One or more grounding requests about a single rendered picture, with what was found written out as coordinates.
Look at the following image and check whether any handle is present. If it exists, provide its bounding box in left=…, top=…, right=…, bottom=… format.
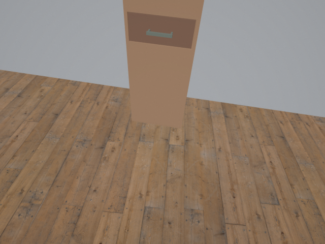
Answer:
left=146, top=29, right=173, bottom=38

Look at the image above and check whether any drawer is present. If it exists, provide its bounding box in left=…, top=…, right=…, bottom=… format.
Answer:
left=128, top=12, right=196, bottom=49

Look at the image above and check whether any cabinet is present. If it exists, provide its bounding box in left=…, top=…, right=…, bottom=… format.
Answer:
left=123, top=0, right=204, bottom=128

